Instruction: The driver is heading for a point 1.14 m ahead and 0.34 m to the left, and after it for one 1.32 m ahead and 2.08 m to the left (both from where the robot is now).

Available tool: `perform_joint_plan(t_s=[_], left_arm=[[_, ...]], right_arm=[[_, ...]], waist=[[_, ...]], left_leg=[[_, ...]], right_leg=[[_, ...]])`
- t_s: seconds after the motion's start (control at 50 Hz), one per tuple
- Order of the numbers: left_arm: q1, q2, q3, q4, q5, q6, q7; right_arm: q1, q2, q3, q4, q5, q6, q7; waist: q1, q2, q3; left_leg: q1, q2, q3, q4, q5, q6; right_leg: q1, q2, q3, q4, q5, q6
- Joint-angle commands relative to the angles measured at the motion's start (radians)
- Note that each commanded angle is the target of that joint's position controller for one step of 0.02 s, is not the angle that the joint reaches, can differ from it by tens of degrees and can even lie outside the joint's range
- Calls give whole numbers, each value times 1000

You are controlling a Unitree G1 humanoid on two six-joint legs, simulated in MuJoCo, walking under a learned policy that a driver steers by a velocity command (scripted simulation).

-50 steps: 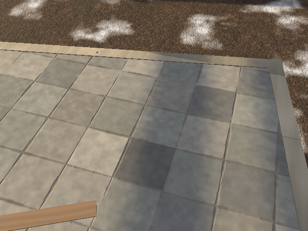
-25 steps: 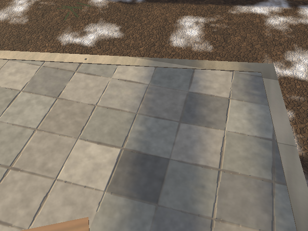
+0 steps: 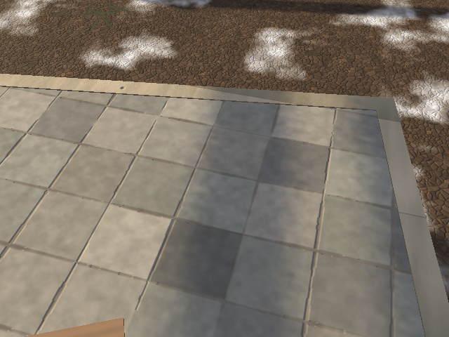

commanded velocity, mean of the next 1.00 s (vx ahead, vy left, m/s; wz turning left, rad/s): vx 0.73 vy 0.00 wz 0.45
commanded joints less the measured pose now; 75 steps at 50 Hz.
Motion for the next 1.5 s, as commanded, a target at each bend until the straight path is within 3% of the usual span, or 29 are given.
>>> perform_joint_plan(t_s=[0.02,0.06,0.12,0.18,0.24,0.26,0.28,0.3,0.32,0.34,0.38,0.6,0.66,0.7,0.74,0.76,0.78,0.82,0.9,0.98,1.1,1.16,1.2,1.22,1.24,1.28,1.32,1.4,1.5], left_arm=[[24,102,23,-19,0,-13,4],[63,97,23,16,-6,-13,6],[-2,92,19,-22,-32,-45,1],[-90,73,13,-63,-43,-109,-24],[83,53,12,-6,-47,-132,-39],[195,68,26,59,-34,-134,-38],[375,115,42,110,35,-114,-51],[523,178,58,131,61,-110,-44],[439,180,46,110,63,-100,-49],[327,157,45,83,55,-96,-49],[236,140,40,53,41,-111,-52],[312,87,2,135,29,-148,-33],[306,157,12,142,31,-135,-12],[261,229,37,121,41,-102,0],[200,200,42,92,46,-98,-23],[182,60,10,-16,22,-120,-50],[43,137,15,-84,17,-147,-51],[6,137,8,-97,22,-169,-46],[3,96,-7,-118,78,-94,-55],[-257,72,-31,-237,62,-84,-74],[-376,74,-47,-280,33,-100,-78],[-120,197,4,-218,11,-101,-46],[295,270,47,-112,17,-91,-6],[257,324,62,-95,62,-98,-16],[219,228,56,-103,41,-92,-41],[103,108,34,-80,39,-104,-56],[153,55,14,-19,41,-116,-56],[194,103,21,25,3,-140,-62],[229,196,46,28,-21,-147,-61]], right_arm=[[1,-109,-21,-15,0,-8,-6],[42,-110,-24,15,5,-4,-9],[101,-156,-37,12,29,-29,-6],[92,-210,-58,-5,21,-76,1],[-77,-177,-41,-80,48,-82,17],[-80,-167,-40,-87,44,-76,15],[-98,-178,-60,-74,-49,-54,30],[-171,-65,-32,-126,-67,-60,34],[-146,-33,-24,-172,-48,-68,50],[-175,-55,-27,-179,-36,-69,57],[-100,-79,-35,-144,-30,-70,74],[-369,-24,10,-293,-34,-34,119],[-283,-62,5,-290,-29,-29,102],[7,-127,-24,-225,-21,-34,89],[298,-238,-88,-131,-21,-33,57],[186,-322,-108,-161,-41,-15,52],[211,-322,-117,-170,-25,-8,56],[191,-235,-103,-149,-23,-23,41],[122,-165,-69,-170,0,-73,24],[226,-170,-65,-161,-2,-94,26],[370,-163,-52,-102,3,-103,12],[306,-256,-71,-106,-28,-104,0],[172,-216,-63,-143,-46,-105,8],[362,-31,-20,-170,12,-102,17],[287,-114,-15,-165,-12,-107,12],[124,-128,-16,-200,-29,-102,26],[73,-88,-5,-239,-44,-87,50],[-74,-60,27,-338,-79,-83,70],[-237,-46,53,-375,-36,-98,87]], waist=[[-1,-2,-20],[-3,8,-63],[-41,90,122],[-44,206,129],[79,183,71],[118,136,34],[199,-41,-15],[258,-321,-60],[158,-310,5],[105,-144,112],[51,-47,56],[56,-68,158],[-12,-128,48],[-156,-175,-114],[-240,-70,-224],[-92,240,-213],[-142,112,-252],[-57,-74,-56],[61,-77,30],[-21,-35,98],[-105,54,-8],[54,115,-170],[262,49,-323],[82,-305,-394],[132,-130,-365],[71,45,-91],[20,13,-11],[-25,-47,76],[14,-36,82]], left_leg=[[-12,23,-21,-86,233,14],[-1,-1,-2,-88,-14,30],[-96,121,-218,-210,-631,143],[-111,349,-532,-417,-521,263],[-248,236,-276,-376,-325,174],[-309,152,-167,-260,-288,143],[-441,47,-61,-12,-294,138],[-614,-41,48,426,-237,109],[-776,-54,-37,549,-178,132],[-843,28,-92,631,-55,143],[-757,53,-102,625,73,121],[-622,43,183,284,298,136],[-408,-69,276,206,216,210],[-131,-128,260,211,92,255],[337,-50,24,97,-84,306],[540,204,-580,-92,-285,454],[542,237,-783,-251,-353,470],[270,215,-649,-332,-175,393],[-102,66,-411,-344,53,362],[-196,-16,-306,-392,371,281],[181,22,-234,-311,1063,158],[293,94,-252,-11,1332,127],[36,24,-174,527,967,144],[-402,-143,-96,931,-127,79],[-503,-103,-110,945,-83,122],[-538,-22,-102,858,50,135],[-519,5,-99,821,31,130],[-585,98,-10,585,90,68],[-220,21,104,107,450,33]], right_leg=[[-11,-14,3,-72,267,-8],[-4,21,-35,-53,34,-18],[-275,12,-12,34,-420,-68],[-310,-36,-35,282,-106,-74],[-8,-34,-103,17,-67,-125],[174,36,-173,-57,48,-101],[393,21,-117,-148,-28,-110],[496,-245,280,-271,-304,-126],[377,-374,652,-413,-499,-227],[302,-397,587,-418,-533,-242],[264,-318,359,-419,-333,-190],[202,-227,-246,-527,469,-94],[319,-241,-327,-291,1268,-60],[310,-273,-321,115,1467,-72],[-70,-188,-281,716,743,-72],[-568,28,-201,1086,-122,-13],[-688,13,10,1123,-42,-43],[-649,-77,21,951,59,-52],[-500,-150,1,752,-24,27],[-473,-118,-100,384,281,44],[-364,14,-172,35,479,-68],[-73,60,-107,-6,318,-112],[361,-89,0,32,76,-164],[646,-419,581,-16,-12,-350],[563,-370,757,-184,-218,-347],[253,-304,510,-272,-192,-304],[83,-225,370,-313,-70,-270],[-70,-151,262,-435,72,-281],[-172,-96,110,-503,572,-229]])
Velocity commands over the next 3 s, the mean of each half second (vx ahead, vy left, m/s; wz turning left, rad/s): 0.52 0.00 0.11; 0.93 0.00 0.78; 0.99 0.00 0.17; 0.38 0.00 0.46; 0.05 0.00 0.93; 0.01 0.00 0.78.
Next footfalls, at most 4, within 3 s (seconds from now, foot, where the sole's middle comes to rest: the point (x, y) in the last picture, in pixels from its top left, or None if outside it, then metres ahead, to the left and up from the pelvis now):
0.74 left None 0.45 0.08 -0.77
1.20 right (175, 227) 0.90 0.20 -0.77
1.62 left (76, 175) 1.13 0.60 -0.77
2.04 right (90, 135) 1.36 0.59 -0.77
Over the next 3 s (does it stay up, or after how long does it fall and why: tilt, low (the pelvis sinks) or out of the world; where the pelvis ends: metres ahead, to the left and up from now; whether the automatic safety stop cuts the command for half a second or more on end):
stays up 1.17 0.59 0.00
